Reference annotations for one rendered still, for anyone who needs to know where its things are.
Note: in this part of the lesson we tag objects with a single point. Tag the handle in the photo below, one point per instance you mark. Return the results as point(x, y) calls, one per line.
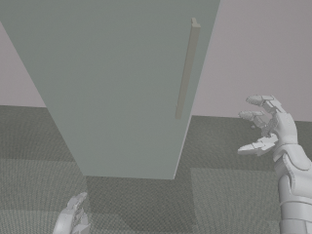
point(189, 58)

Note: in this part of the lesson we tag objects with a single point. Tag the fridge door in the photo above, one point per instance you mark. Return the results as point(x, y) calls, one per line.
point(109, 72)

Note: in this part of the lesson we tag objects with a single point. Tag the right robot hand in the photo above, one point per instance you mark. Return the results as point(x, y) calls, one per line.
point(282, 126)

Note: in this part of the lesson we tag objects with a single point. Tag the left robot hand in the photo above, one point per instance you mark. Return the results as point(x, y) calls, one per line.
point(68, 217)

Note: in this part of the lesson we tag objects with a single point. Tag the robot right forearm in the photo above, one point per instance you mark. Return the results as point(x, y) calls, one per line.
point(294, 171)

